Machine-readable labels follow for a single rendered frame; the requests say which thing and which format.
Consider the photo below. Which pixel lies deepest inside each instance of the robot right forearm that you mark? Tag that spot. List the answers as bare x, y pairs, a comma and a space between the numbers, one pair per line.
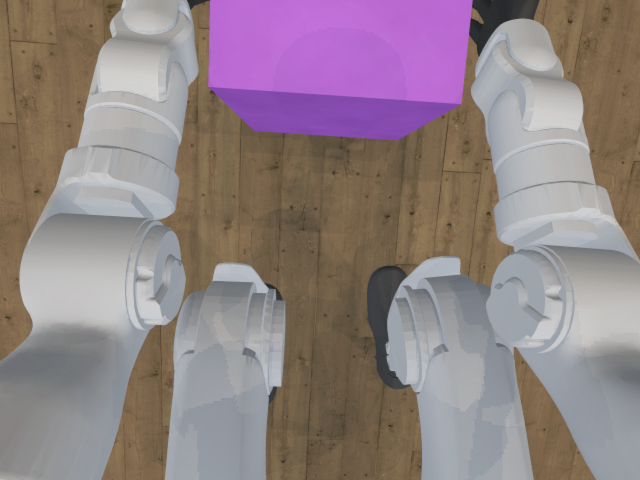
540, 153

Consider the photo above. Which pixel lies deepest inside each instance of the left robot upper arm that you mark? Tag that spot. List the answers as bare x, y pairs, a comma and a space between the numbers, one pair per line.
94, 286

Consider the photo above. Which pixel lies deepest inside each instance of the right robot upper arm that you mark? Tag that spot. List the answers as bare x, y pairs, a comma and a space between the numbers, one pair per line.
574, 315

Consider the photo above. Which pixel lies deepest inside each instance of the carton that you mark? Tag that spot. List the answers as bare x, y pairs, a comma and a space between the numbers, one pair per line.
377, 69

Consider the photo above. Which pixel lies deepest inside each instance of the robot right hand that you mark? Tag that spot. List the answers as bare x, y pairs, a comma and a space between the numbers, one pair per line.
496, 12

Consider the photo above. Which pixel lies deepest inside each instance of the robot right shin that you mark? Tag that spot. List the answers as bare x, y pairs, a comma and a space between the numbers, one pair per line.
434, 267

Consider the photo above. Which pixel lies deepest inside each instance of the robot left forearm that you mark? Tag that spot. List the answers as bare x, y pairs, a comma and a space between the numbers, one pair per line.
125, 161

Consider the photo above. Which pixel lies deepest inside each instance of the left robot thigh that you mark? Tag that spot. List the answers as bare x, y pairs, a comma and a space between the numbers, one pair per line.
220, 396

